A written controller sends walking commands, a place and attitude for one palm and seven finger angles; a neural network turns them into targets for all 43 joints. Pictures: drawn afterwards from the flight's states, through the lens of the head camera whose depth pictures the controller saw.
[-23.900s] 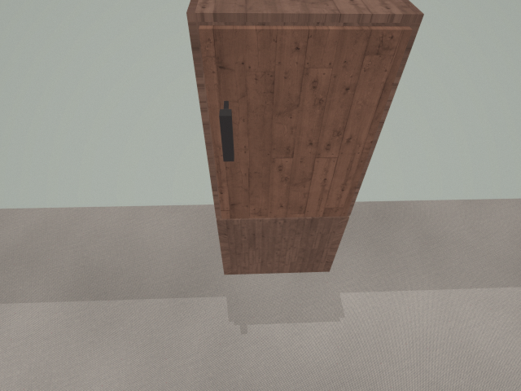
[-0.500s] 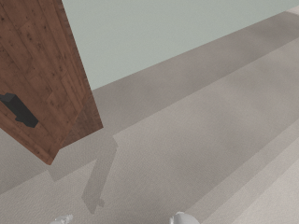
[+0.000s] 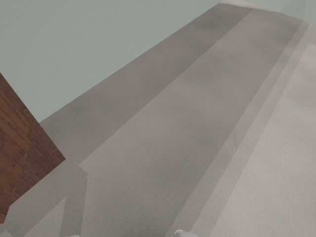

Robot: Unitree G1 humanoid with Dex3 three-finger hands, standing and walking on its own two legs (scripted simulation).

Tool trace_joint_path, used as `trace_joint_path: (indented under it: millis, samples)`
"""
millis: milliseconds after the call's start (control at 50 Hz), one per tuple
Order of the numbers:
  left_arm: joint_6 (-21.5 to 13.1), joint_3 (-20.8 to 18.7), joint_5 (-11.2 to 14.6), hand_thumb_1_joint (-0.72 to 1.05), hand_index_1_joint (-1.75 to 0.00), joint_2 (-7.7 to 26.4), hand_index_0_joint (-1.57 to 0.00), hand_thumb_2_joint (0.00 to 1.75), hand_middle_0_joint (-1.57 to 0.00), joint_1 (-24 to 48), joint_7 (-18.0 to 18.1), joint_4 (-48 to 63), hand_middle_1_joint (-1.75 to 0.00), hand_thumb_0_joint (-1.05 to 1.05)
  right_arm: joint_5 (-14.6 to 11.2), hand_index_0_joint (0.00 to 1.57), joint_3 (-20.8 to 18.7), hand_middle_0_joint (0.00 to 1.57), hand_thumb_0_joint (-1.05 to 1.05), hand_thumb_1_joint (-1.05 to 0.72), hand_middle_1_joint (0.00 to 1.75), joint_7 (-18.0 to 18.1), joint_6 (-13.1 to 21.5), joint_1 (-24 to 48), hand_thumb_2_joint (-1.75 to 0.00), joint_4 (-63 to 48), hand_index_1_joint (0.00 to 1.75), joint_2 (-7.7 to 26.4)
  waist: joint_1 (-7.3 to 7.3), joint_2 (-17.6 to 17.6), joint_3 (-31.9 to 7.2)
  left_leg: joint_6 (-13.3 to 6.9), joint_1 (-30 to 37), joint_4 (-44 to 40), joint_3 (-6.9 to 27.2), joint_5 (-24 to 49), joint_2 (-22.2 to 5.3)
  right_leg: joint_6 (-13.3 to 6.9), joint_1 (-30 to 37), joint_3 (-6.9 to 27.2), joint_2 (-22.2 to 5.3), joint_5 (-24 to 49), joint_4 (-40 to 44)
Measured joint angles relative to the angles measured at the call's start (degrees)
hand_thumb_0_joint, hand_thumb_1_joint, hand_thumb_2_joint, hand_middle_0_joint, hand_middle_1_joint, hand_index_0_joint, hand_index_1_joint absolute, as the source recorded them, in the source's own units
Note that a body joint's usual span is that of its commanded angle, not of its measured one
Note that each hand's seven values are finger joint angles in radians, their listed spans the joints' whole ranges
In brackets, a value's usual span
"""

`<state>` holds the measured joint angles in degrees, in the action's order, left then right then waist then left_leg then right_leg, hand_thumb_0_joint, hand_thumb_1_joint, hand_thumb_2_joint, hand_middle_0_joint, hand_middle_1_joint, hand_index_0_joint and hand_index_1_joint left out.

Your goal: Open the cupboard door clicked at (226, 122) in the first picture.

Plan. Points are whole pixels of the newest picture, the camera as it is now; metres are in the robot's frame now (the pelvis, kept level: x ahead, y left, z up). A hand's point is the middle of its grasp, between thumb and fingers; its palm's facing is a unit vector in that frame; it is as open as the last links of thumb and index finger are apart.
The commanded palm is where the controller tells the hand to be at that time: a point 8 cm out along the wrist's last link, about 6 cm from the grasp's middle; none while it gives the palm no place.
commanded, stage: walk to a spot facing it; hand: left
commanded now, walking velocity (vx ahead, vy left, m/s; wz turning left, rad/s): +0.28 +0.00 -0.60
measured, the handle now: out of the picture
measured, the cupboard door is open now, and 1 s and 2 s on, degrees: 44 44 44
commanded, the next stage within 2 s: turn to face it in 1.38 s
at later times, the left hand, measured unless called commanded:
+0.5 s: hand (125, 215) +0.20 +0.10 -0.15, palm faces -0.27 -0.94 -0.21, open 7.4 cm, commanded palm none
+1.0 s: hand (181, 131) +0.51 -0.07 -0.15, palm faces -0.55 -0.80 -0.23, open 7.4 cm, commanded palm none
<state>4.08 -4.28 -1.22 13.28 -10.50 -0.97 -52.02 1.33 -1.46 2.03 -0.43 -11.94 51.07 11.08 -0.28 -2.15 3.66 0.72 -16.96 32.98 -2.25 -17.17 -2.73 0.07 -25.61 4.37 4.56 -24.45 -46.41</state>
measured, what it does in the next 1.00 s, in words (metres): walks ahead, turning right: right foot, then left foot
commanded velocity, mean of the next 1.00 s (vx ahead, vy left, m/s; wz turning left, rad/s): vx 0.35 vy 0.00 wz -0.40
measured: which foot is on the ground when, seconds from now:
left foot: down 0.00-0.26, up 0.28-0.62, down 0.64-1.00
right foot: up 0.00-0.24, down 0.26-0.64, up 0.66-0.98, down 1.00-1.00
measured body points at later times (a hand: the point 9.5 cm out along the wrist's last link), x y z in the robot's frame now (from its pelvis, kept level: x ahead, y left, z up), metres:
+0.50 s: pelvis +0.10 -0.07 +0.01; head +0.13 -0.08 +0.46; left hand +0.21 +0.15 -0.13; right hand +0.08 -0.34 -0.13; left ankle +0.19 +0.06 -0.68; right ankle +0.05 -0.15 -0.73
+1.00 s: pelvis +0.29 -0.17 -0.01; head +0.32 -0.21 +0.44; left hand +0.54 -0.03 -0.13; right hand +0.10 -0.31 -0.16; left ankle +0.27 +0.02 -0.73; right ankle +0.31 -0.29 -0.73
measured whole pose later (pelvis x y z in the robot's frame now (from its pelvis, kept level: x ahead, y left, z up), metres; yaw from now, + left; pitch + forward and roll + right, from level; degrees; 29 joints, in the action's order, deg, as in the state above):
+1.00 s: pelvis +0.29 -0.17 -0.01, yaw -31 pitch +1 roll +2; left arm -1.2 -3.7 -1.8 12.6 -5.0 -2.7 -54.2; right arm 1.9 -1.5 0.4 2.2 -25.8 61.6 9.9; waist -3.1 0.0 3.9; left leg 5.3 -3.2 28.2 -13.4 -23.5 -8.0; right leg -3.2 -24.9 -6.4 -3.3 -13.4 -34.7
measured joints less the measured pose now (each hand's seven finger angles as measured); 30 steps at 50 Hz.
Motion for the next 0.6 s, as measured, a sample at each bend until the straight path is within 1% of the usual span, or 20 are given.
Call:
trace_joint_path:
  millis: [40,80,120,160,220,240,260,280,300,320,340,360,380,420,480,540,600]
  samples:
    - [0.0,-0.5,-0.4,0.91,-0.30,0.4,-0.20,0.90,-0.20,0.1,-0.8,-0.2,-0.30,0.01,0.4,0.20,0.5,0.20,0.00,-0.90,0.30,0.0,0.3,-1.4,-0.90,0.2,0.30,-0.6,0.28,-0.1,-0.2,0.3,1.7,-2.0,-1.2,0.4,-1.0,0.9,-2.5,-2.6,-1.5,-0.7,-8.2]
    - [-0.2,-0.7,-0.4,0.91,-0.30,0.5,-0.20,0.90,-0.20,0.0,-1.5,-0.1,-0.30,0.01,0.6,0.20,0.7,0.20,0.00,-0.90,0.30,-0.1,0.5,-2.7,-0.90,0.5,0.30,-0.9,0.60,0.4,-0.5,0.7,3.7,-4.5,-2.6,1.0,-2.1,1.4,-3.3,-4.8,-3.4,0.7,-10.4]
    - [-0.5,-0.7,-0.4,0.91,-0.30,0.4,-0.20,0.90,-0.20,-0.1,-2.0,0.0,-0.30,0.01,0.8,0.20,0.6,0.20,0.00,-0.90,0.30,-0.3,0.8,-3.8,-0.90,1.0,0.30,-0.8,0.52,1.2,-0.6,1.2,5.4,-6.2,-4.1,1.2,-3.4,1.5,-2.6,-6.5,-5.1,1.4,-7.3]
    - [-0.7,-0.6,-0.5,0.91,-0.30,0.3,-0.20,0.90,-0.20,0.0,-2.3,0.0,-0.30,0.01,0.9,0.20,0.3,0.20,0.00,-0.90,0.30,-0.5,1.2,-4.8,-0.90,1.4,0.30,-0.5,0.05,1.9,-0.7,1.9,6.6,-6.7,-5.9,0.7,-4.5,1.2,-1.1,-7.6,-6.3,1.6,-2.1]
    - [-1.2,-0.4,-0.5,0.91,-0.30,0.2,-0.20,0.90,-0.20,0.7,-2.6,-0.2,-0.30,0.01,0.9,0.20,-0.2,0.20,0.00,-0.90,0.30,-0.9,1.2,-6.4,-0.90,2.0,0.30,0.5,-0.97,3.0,-0.5,3.3,7.7,-4.7,-8.4,-1.7,-6.4,0.5,2.2,-9.3,-6.9,1.9,5.9]
    - [-1.6,-0.3,-0.6,0.91,-0.30,0.2,-0.20,0.90,-0.20,0.9,-2.7,-0.1,-0.30,0.01,0.8,0.20,-0.4,0.20,0.00,-0.90,0.30,-1.1,1.2,-7.1,-0.90,2.3,0.30,0.9,-1.26,3.5,-0.5,3.9,7.6,-2.8,-8.9,-3.1,-7.2,0.0,4.0,-10.0,-6.6,2.9,9.1]
    - [-2.3,-0.2,-0.6,0.91,-0.30,0.3,-0.20,0.90,-0.20,1.1,-2.7,0.1,-0.30,0.01,0.6,0.20,-0.6,0.20,0.00,-0.90,0.30,-1.2,1.0,-8.0,-0.90,2.5,0.30,1.4,-1.42,3.9,-0.6,3.8,6.7,0.6,-9.1,-5.2,-8.1,-1.0,5.7,-10.2,-6.3,4.3,12.2]
    - [-3.2,-0.2,-0.6,0.91,-0.30,0.2,-0.20,0.90,-0.20,1.5,-2.4,0.3,-0.30,0.01,0.2,0.20,-0.8,0.20,0.00,-0.90,0.30,-1.4,0.5,-8.1,-0.90,3.2,0.30,1.8,-1.25,4.0,-0.3,3.6,4.6,7.1,-8.1,-9.6,-8.2,-1.7,5.3,-10.0,-6.0,8.4,11.5]
    - [-4.1,-0.1,-0.3,0.91,-0.30,0.0,-0.20,0.90,-0.20,1.8,-1.9,0.3,-0.30,0.01,-0.1,0.20,-0.8,0.20,0.00,-0.90,0.30,-1.5,-0.3,-7.6,-0.90,4.1,0.30,2.3,-1.11,4.1,0.2,3.2,1.8,14.9,-5.7,-12.5,-7.4,-2.2,5.0,-9.8,-5.6,8.7,9.8]
    - [-4.6,0.0,-0.1,0.91,-0.30,-0.3,-0.20,0.90,-0.20,1.8,-1.3,0.3,-0.30,0.01,-0.2,0.20,-1.0,0.20,0.00,-0.90,0.30,-1.6,-1.0,-7.0,-0.90,5.0,0.30,2.7,-0.96,4.3,0.7,2.9,-1.2,21.9,-3.6,-13.0,-6.4,-2.6,5.6,-9.6,-5.3,8.0,9.3]
    - [-4.9,0.2,0.0,0.91,-0.30,-0.7,-0.20,0.90,-0.20,1.4,-0.7,0.3,-0.30,0.01,-0.2,0.20,-1.2,0.20,0.00,-0.90,0.30,-1.7,-1.5,-6.4,-0.90,5.6,0.30,3.1,-0.81,4.3,0.9,2.8,-3.8,26.8,-2.3,-12.2,-5.6,-2.8,6.6,-9.3,-4.9,7.4,9.9]
    - [-5.0,0.4,0.0,0.91,-0.30,-1.0,-0.20,0.90,-0.20,0.8,-0.3,0.2,-0.30,0.01,-0.1,0.20,-1.4,0.20,0.01,-0.90,0.30,-1.8,-1.6,-5.6,-0.90,5.9,0.30,3.3,-0.67,4.2,0.9,2.8,-6.1,29.3,-1.8,-10.6,-5.0,-3.0,7.8,-8.9,-4.6,7.2,11.3]
    - [-5.0,0.5,-0.1,0.91,-0.30,-1.3,-0.20,0.90,-0.20,0.0,0.0,-0.1,-0.30,0.01,0.0,0.20,-1.6,0.20,0.01,-0.91,0.30,-2.0,-1.7,-4.7,-0.90,5.8,0.30,3.5,-0.62,4.0,0.8,2.9,-8.0,29.9,-1.6,-8.6,-4.7,-3.1,9.0,-8.4,-4.3,7.5,13.1]
    - [-5.2,0.7,-0.2,0.91,-0.30,-1.6,-0.20,0.90,-0.20,-1.6,0.2,-1.0,-0.30,0.01,0.1,0.20,-1.9,0.20,0.01,-0.91,0.30,-2.3,-1.4,-3.1,-0.90,5.0,0.30,3.4,-0.67,3.3,0.5,3.2,-10.8,27.6,-1.6,-4.9,-4.2,-3.1,11.3,-7.2,-3.8,8.7,16.7]
    - [-5.2,1.0,-0.3,0.91,-0.30,-1.9,-0.20,0.90,-0.20,-3.7,0.0,-2.9,-0.30,0.01,0.1,0.20,-2.0,0.20,0.01,-0.91,0.30,-2.7,-0.4,-1.1,-0.90,3.1,0.30,2.7,-0.69,2.2,-0.1,3.3,-12.6,20.6,-1.5,-0.5,-3.7,-3.2,14.3,-5.6,-3.2,9.4,20.7]
    - [-5.2,1.0,-0.4,0.91,-0.30,-2.1,-0.20,0.90,-0.21,-5.4,-0.4,-4.4,-0.30,0.01,0.0,0.20,-1.9,0.20,0.00,-0.91,0.30,-2.9,0.5,0.5,-0.90,1.8,0.30,1.8,-0.07,1.4,-0.2,3.1,-11.8,13.1,-1.2,1.5,-2.8,-3.0,16.9,-4.1,-2.7,8.5,22.4]
    - [-5.1,0.8,-0.2,0.91,-0.30,-2.1,-0.20,0.90,-0.21,-6.7,-0.5,-5.4,-0.30,0.01,-0.1,0.20,-1.4,0.20,0.00,-0.91,0.30,-2.9,1.6,1.5,-0.90,1.1,0.30,1.1,0.76,0.7,-0.3,2.7,-8.3,4.8,-1.3,2.9,-1.6,-2.3,18.8,-2.8,-2.4,5.9,21.5]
